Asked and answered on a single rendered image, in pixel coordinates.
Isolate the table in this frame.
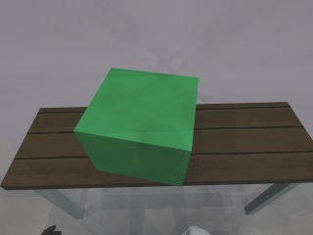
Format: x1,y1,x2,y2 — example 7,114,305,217
0,102,313,219

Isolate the carton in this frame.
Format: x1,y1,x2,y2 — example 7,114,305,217
73,68,199,187

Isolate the left robot hand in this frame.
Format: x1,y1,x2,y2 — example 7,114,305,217
41,225,62,235

